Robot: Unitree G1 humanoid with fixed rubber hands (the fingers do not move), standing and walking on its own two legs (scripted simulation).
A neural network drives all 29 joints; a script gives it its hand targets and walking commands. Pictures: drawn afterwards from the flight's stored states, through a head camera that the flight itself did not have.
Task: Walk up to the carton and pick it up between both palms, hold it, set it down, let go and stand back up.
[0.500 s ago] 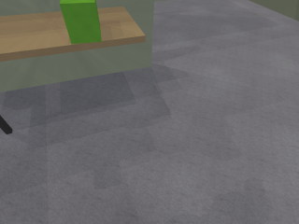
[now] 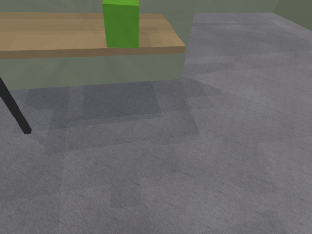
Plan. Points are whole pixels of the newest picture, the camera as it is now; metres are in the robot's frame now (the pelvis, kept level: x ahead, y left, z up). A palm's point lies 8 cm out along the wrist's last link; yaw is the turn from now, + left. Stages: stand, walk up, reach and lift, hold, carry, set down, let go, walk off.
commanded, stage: walk up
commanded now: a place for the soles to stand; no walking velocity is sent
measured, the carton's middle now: (122, 18) +1.28 +0.19 +0.07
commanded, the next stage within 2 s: none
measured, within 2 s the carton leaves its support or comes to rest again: neither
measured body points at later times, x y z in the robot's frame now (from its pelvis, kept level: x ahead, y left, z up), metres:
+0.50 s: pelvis +0.18 +0.02 +0.02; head +0.20 +0.02 +0.47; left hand +0.17 +0.28 -0.11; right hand +0.32 -0.24 -0.10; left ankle +0.25 +0.16 -0.66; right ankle +0.20 -0.13 -0.70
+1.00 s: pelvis +0.38 +0.06 +0.00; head +0.39 +0.05 +0.45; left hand +0.46 +0.33 -0.09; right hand +0.45 -0.21 -0.13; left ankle +0.31 +0.19 -0.70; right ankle +0.50 -0.05 -0.70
